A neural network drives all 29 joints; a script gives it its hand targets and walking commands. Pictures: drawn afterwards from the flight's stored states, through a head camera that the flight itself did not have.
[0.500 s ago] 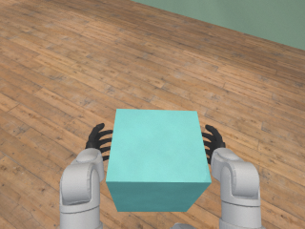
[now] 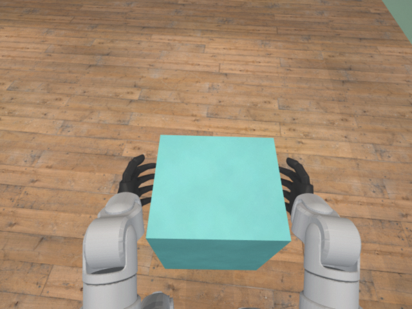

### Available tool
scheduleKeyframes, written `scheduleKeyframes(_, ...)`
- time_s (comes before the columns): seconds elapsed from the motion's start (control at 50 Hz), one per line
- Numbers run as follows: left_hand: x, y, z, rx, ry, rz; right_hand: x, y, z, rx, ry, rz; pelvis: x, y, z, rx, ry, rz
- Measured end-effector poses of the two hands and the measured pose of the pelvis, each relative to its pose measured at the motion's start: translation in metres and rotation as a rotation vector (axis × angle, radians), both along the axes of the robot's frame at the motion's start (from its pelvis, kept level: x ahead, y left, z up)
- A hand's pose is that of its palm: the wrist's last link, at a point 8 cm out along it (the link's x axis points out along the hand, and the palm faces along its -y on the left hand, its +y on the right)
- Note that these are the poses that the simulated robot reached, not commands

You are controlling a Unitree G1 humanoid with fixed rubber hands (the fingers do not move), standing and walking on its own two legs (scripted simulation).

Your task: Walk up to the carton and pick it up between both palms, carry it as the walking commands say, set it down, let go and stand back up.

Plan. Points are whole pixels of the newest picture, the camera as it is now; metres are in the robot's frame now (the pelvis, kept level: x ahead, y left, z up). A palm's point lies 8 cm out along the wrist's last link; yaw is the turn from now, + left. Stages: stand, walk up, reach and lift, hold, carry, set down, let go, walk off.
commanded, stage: carry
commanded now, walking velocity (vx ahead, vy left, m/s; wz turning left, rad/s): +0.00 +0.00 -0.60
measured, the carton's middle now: (213, 210) +0.30 -0.01 +0.00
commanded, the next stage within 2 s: none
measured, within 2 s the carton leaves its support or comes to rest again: neither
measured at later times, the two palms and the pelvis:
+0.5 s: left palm (135, 206) +0.27 +0.12 +0.09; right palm (324, 249) +0.19 -0.16 +0.10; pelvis -0.04 +0.05 +0.01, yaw -17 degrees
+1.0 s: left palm (155, 232) +0.23 +0.08 +0.09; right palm (358, 305) +0.12 -0.19 +0.09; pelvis -0.08 +0.05 +0.00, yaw -21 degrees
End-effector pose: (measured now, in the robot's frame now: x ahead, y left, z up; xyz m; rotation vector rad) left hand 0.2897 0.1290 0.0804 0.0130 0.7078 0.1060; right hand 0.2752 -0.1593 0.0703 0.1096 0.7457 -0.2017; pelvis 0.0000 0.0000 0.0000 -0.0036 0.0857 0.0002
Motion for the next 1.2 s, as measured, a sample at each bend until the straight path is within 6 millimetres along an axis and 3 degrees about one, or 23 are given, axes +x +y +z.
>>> scheduleKeyframes(0.12,-0.005,0.006,0.01,-0.013,-0.034,-0.027,-0.012,0.006,0.015,-0.019,-0.033,-0.024,-0.005,0.013,0.002,0.009,0.007,-0.058)
scheduleKeyframes(0.24,-0.012,0.022,0.003,-0.065,-0.033,-0.056,-0.03,0.024,0.02,-0.074,-0.032,-0.049,-0.014,0.036,-0.005,0.01,-0.004,-0.121)
scheduleKeyframes(0.36,-0.024,0.022,0.004,-0.067,0.024,-0.115,-0.059,0.026,0.021,-0.09,0.029,-0.095,-0.026,0.049,0.007,-0.037,-0.023,-0.199)
scheduleKeyframes(0.52,-0.021,-0.021,0.014,-0.07,-0.012,-0.238,-0.094,-0.008,0.026,-0.081,-0.007,-0.23,-0.041,0.048,0.007,-0.054,-0.011,-0.304)
scheduleKeyframes(0.66,-0.031,-0.076,0.003,0.017,0.016,-0.353,-0.132,-0.052,-0.003,0.006,0.021,-0.346,-0.055,0.031,-0.003,-0.041,-0.007,-0.347)
scheduleKeyframes(0.78,-0.044,-0.092,0.008,0.022,0.011,-0.397,-0.156,-0.062,0.001,0.018,0.014,-0.393,-0.067,0.03,0.003,-0.006,-0.021,-0.371)
scheduleKeyframes(0.86,-0.047,-0.086,0.016,-0.001,-0.038,-0.397,-0.158,-0.057,0.014,-0.006,-0.034,-0.396,-0.073,0.036,0.003,-0.009,-0.022,-0.375)
scheduleKeyframes(0.94,-0.055,-0.066,0.014,-0.026,-0.038,-0.37,-0.158,-0.041,0.021,-0.042,-0.031,-0.362,-0.076,0.043,0.001,-0.009,-0.041,-0.377)
scheduleKeyframes(1.08,-0.069,-0.029,0.009,-0.025,0.002,-0.309,-0.156,-0.011,0.018,-0.052,0.012,-0.291,-0.084,0.058,0.003,-0.014,-0.057,-0.366)
scheduleKeyframes(1.2,-0.074,-0.015,0.013,-0.037,-0.024,-0.291,-0.159,0.002,0.019,-0.054,-0.016,-0.279,-0.092,0.071,-0.001,-0.008,-0.053,-0.383)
